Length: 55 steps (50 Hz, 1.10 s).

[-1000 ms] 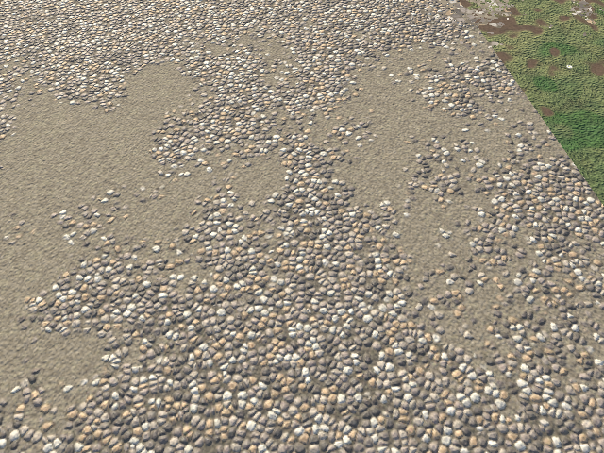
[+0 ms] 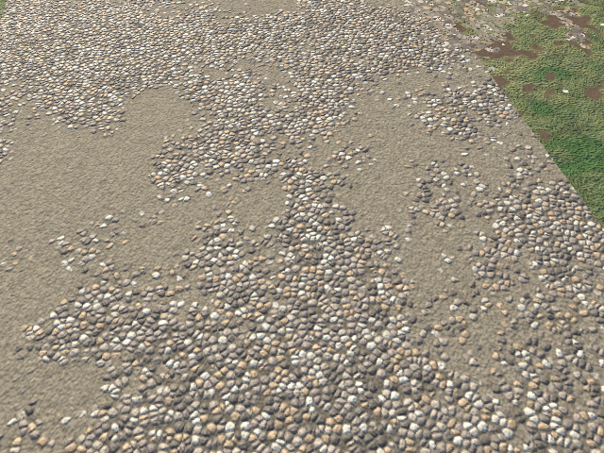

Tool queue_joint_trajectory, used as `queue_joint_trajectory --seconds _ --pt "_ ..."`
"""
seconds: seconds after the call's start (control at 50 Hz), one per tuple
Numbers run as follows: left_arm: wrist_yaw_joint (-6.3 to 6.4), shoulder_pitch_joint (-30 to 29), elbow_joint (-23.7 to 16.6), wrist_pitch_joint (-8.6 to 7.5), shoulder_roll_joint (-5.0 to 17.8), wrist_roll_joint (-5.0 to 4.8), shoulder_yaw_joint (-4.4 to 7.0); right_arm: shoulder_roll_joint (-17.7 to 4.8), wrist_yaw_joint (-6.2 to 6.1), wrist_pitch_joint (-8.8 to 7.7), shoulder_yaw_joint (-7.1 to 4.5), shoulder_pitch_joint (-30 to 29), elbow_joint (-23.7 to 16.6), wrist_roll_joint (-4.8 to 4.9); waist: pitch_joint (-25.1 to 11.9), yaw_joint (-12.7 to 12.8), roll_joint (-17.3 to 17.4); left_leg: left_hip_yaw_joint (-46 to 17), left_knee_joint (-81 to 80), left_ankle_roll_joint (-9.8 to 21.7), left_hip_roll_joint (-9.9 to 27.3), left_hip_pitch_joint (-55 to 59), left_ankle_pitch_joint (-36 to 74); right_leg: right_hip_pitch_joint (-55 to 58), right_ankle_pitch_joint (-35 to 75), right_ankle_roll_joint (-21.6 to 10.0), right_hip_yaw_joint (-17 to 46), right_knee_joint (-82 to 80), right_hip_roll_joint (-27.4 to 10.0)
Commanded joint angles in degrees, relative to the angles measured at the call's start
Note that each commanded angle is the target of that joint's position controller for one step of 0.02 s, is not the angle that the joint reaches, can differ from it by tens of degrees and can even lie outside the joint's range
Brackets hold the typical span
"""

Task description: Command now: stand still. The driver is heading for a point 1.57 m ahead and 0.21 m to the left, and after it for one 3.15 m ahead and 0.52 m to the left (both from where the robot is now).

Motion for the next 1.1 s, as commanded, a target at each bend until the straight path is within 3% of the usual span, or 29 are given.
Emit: queue_joint_trajectory --seconds 0.02,1.1 --pt "0.16 1.4 -1.4 -0.43 5.9 -0.02 0.85 -5.5 -0.2 -0.43 -0.72 1.6 -1.1 0.01 -0.1 0.1 -0.6 -0.4 -3.0 1.4 0.8 1.9 6.7 -4.1 6.5 -1.2 3.9 -6.9 -4.1" --pt "0.52 8.5 -0.8 -0.64 3.6 -0.26 0.01 -3.2 -0.41 -0.32 0.08 7.4 -0.1 0.35 0.9 0.2 -0.3 -0.6 -2.8 1.9 0.3 0.6 6.8 -4.4 7.9 -0.7 2.4 -6.2 -3.6"
Keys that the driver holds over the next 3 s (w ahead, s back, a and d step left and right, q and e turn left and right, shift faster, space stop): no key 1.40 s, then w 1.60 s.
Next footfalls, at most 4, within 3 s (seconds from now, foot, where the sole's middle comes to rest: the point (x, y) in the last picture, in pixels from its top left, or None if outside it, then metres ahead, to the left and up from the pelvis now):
1.72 left None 0.11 0.16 -0.78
2.22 right None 0.50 -0.05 -0.78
2.74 left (234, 339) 0.80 0.21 -0.78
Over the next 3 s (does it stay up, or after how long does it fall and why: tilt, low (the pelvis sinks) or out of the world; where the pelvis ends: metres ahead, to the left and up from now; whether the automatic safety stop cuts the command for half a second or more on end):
stays up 0.76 0.13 0.01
